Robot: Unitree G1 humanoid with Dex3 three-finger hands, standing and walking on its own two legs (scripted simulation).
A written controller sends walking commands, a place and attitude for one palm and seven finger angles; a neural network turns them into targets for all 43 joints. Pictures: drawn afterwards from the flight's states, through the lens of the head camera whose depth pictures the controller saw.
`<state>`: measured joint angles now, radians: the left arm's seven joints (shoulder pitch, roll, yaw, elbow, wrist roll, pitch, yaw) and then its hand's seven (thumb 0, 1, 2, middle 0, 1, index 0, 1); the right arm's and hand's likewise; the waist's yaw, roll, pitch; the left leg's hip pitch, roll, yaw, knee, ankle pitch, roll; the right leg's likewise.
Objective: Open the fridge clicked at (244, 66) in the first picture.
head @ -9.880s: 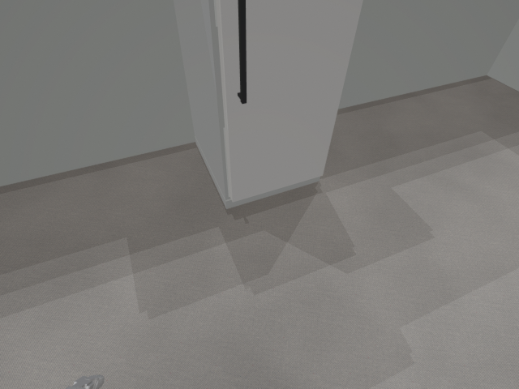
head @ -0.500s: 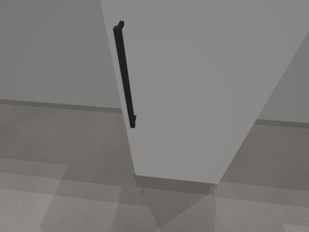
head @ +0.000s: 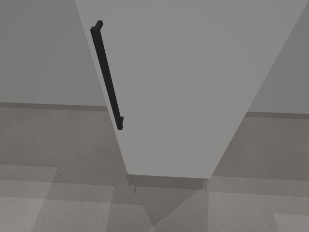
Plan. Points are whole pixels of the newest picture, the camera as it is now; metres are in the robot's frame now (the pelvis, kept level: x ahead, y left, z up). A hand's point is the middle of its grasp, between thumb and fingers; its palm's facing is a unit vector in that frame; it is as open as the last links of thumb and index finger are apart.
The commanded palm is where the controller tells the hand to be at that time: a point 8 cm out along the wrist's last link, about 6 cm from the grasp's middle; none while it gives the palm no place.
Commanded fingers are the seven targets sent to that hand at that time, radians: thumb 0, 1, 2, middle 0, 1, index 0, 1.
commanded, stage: come to a stop and stand still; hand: left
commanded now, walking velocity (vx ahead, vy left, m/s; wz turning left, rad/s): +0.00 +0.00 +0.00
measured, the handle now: (112, 86) +0.51 +0.17 +0.08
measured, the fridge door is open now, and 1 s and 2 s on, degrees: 0 0 0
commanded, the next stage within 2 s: look again from close up in 0.66 s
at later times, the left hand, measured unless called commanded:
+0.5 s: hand out of the picture +0.01 +0.14 -0.17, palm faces +0.05 -0.98 -0.21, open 7.3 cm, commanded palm none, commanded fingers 0.00 0.90 0.90 -0.20 -0.30 -0.20 -0.30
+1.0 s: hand out of the picture -0.01 +0.15 -0.17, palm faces +0.06 -0.97 -0.22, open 7.4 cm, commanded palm none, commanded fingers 0.00 0.90 0.90 -0.20 -0.30 -0.20 -0.30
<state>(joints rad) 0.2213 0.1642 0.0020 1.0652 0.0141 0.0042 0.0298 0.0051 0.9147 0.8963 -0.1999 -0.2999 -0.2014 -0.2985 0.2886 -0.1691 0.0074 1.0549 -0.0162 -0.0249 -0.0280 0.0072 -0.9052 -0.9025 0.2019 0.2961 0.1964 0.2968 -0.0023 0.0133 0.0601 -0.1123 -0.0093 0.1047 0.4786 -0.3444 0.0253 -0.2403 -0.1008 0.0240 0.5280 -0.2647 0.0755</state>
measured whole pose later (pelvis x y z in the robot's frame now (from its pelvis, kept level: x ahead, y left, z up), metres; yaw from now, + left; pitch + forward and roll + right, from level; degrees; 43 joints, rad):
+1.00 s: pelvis -0.02 -0.04 +0.01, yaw +2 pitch -2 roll +0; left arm 0.23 0.19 0.01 1.09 0.01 -0.01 0.02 0.01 0.91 0.90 -0.20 -0.30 -0.20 -0.30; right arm 0.27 -0.17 0.01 1.11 -0.01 -0.02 -0.02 0.01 -0.90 -0.90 0.20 0.30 0.20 0.30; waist 0.01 0.00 0.06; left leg -0.13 0.04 0.05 0.43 -0.27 -0.03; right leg -0.23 -0.05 -0.03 0.45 -0.20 0.02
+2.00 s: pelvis +0.02 -0.01 +0.00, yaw +1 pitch +0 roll +0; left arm 0.32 0.15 0.04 1.08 0.03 0.02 0.01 0.01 0.91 0.90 -0.20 -0.30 -0.20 -0.30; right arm 0.41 -0.12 0.00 1.09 -0.03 -0.04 -0.02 0.00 -0.90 -0.90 0.20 0.30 0.19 0.30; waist 0.01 -0.03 0.05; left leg -0.12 0.02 0.09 0.50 -0.38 0.02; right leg -0.34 -0.05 -0.07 0.76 -0.48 -0.03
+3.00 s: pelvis +0.02 +0.00 +0.00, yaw +2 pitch -1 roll +1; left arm 0.28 0.16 -0.01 1.06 0.01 -0.01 0.03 0.01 0.91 0.90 -0.20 -0.30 -0.20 -0.30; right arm 0.30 -0.18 0.01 1.04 -0.02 -0.01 -0.01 0.01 -0.92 -0.90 0.20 0.30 0.20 0.30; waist -0.01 0.04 0.02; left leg -0.21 0.03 0.12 0.47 -0.25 0.01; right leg -0.24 -0.03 -0.05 0.51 -0.25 -0.01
